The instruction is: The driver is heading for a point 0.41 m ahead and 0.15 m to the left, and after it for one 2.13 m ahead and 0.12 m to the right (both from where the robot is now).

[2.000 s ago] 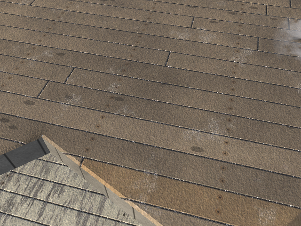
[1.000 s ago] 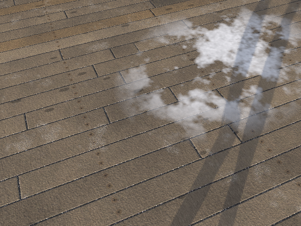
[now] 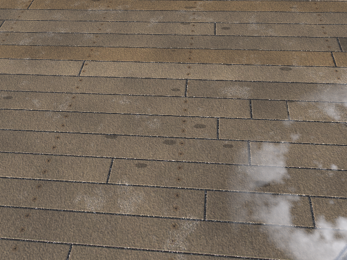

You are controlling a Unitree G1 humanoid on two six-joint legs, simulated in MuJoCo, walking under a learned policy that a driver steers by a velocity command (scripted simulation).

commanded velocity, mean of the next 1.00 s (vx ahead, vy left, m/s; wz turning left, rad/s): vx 0.03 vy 0.00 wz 0.56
